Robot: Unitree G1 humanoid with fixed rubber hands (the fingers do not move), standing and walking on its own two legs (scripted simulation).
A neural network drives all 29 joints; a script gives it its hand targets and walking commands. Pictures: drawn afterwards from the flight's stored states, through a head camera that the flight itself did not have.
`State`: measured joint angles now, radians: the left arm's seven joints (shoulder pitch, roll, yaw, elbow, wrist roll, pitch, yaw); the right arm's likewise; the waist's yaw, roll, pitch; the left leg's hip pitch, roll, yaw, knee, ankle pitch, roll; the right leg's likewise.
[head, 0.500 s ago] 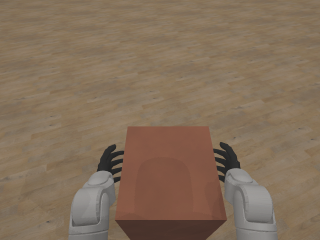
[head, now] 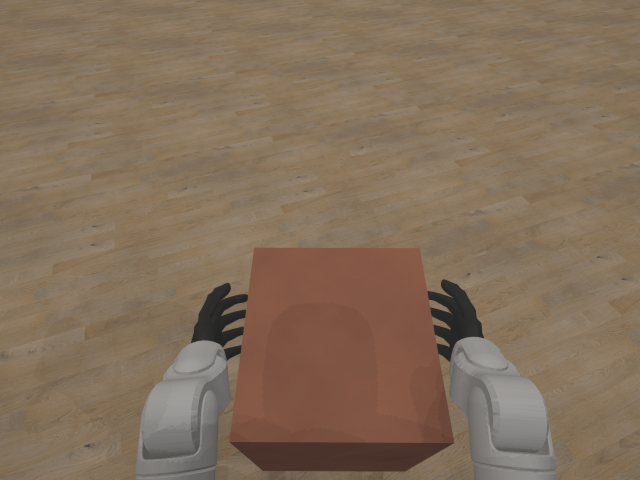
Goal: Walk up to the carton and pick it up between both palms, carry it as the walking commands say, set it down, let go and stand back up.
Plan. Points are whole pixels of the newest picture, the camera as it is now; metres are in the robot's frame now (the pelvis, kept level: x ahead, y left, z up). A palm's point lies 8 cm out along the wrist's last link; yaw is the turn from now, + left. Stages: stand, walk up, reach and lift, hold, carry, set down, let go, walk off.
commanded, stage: carry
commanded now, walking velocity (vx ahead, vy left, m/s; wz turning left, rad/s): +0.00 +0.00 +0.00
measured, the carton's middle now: (335, 368) +0.27 +0.00 -0.01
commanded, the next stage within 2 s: hold in 0.48 s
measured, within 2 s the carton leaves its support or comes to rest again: neither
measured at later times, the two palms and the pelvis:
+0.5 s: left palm (208, 341) +0.27 +0.15 +0.06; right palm (455, 339) +0.27 -0.14 +0.07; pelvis +0.01 +0.01 +0.00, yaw +0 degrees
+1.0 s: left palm (218, 338) +0.28 +0.14 +0.06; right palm (455, 325) +0.29 -0.15 +0.06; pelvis -0.01 -0.01 +0.01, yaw +7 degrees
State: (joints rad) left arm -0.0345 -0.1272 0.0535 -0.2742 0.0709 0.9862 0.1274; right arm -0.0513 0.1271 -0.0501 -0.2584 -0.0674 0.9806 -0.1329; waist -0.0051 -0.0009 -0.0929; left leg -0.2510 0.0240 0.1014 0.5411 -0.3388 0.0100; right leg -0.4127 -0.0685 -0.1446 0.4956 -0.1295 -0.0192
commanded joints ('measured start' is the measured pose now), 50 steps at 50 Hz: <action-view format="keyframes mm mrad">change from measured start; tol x8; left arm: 1 -390 -717 -509 -132 -207 -28 -117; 24 -429 -755 -516 -119 -212 -33 -128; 25 -300 -404 -165 232 42 -94 -122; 26 -334 -282 -132 517 47 -182 -123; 28 -285 -413 -284 263 -29 -296 -138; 31 -490 -665 -608 61 -172 -356 -193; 37 -484 -656 -492 268 -92 -367 -231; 50 -789 -895 -384 514 -40 -359 -413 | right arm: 1 -368 738 519 -121 215 -18 119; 24 -400 778 518 -106 217 -28 133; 25 -264 428 167 245 -14 -91 150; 26 -294 225 177 411 2 -167 145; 30 -369 575 441 -24 155 -307 174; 32 -415 670 519 -65 172 -310 190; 36 -412 640 511 37 142 -278 209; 50 -642 1050 415 406 81 -216 317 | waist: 1 1 0 -227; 24 3 8 -216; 25 2 137 208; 26 0 136 223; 31 -93 14 -367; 38 -54 6 -123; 50 -45 -24 -103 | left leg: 1 -30 104 -92 -100 206 9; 24 -18 110 -87 -110 196 13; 26 -171 -35 -221 -234 -10 26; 29 91 -50 -210 -147 493 -4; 31 139 -57 -242 -122 647 -5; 39 -17 -84 -232 -207 217 28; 50 -58 -109 -201 -215 150 37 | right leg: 1 224 -91 115 -26 172 -12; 24 222 -77 115 -26 147 -18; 25 503 148 177 -60 13 -1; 26 458 144 193 -51 -42 -25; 28 408 126 209 -55 142 -7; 32 573 151 191 -16 453 25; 39 534 141 185 -82 154 17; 50 626 133 228 -120 64 46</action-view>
